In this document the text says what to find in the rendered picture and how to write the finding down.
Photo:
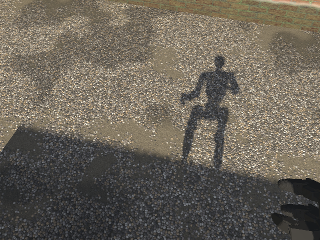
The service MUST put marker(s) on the robot right hand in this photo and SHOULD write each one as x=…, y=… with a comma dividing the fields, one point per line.
x=308, y=226

